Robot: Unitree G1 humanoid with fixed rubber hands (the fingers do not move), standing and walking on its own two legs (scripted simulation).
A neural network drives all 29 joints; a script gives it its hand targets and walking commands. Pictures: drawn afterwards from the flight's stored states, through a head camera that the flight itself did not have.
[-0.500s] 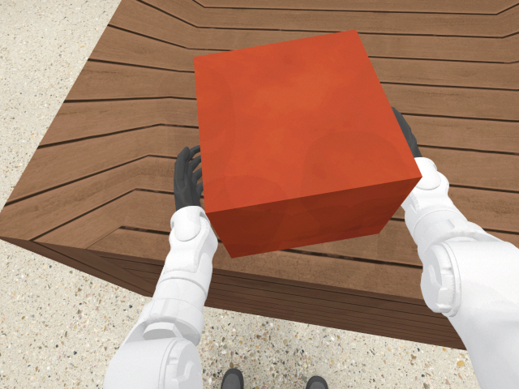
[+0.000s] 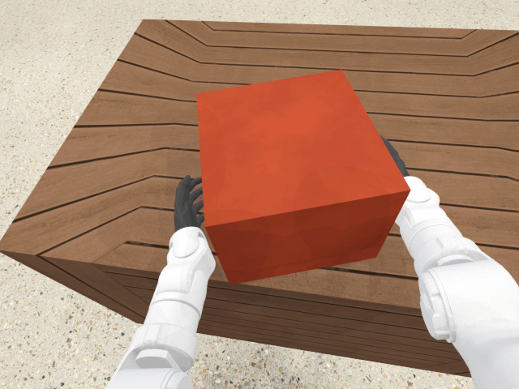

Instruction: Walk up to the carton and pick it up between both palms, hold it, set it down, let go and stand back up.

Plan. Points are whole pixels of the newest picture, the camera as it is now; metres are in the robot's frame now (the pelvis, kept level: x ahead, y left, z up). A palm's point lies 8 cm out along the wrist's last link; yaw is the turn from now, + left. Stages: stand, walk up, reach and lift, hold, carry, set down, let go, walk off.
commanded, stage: reach and lift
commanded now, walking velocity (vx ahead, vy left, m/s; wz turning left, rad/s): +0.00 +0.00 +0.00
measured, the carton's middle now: (286, 176) +0.45 +0.03 +0.04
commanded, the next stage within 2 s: none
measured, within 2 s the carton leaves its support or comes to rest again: neither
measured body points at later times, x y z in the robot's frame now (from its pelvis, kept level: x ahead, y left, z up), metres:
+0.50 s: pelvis -0.03 -0.01 +0.01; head -0.01 +0.00 +0.46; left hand +0.34 +0.20 +0.09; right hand +0.45 -0.11 +0.13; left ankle -0.02 +0.16 -0.73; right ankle +0.00 -0.11 -0.73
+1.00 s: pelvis -0.03 -0.01 +0.01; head +0.00 +0.01 +0.46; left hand +0.34 +0.21 +0.09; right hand +0.43 -0.12 +0.12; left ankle -0.02 +0.16 -0.73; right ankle +0.00 -0.11 -0.73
